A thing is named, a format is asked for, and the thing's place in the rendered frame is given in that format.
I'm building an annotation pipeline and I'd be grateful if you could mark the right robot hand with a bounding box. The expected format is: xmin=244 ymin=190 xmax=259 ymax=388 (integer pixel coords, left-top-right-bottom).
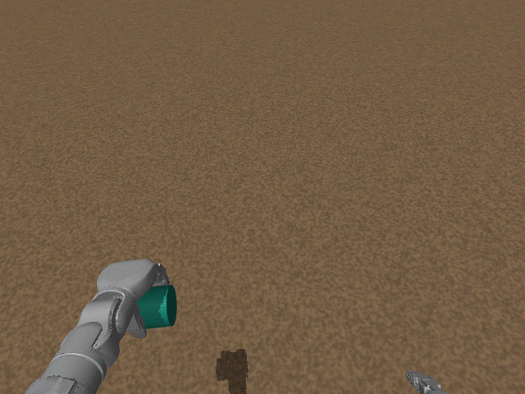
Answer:
xmin=406 ymin=370 xmax=449 ymax=394

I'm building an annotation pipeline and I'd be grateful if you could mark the left robot hand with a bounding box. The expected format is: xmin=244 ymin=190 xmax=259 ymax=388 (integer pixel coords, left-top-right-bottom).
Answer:
xmin=97 ymin=259 xmax=170 ymax=339

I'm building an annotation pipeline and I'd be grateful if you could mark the can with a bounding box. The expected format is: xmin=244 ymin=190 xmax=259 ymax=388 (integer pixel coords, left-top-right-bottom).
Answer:
xmin=136 ymin=285 xmax=177 ymax=329

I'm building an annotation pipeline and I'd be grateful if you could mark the left robot arm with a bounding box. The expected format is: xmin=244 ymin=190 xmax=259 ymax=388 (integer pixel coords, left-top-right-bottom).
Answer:
xmin=25 ymin=286 xmax=136 ymax=394

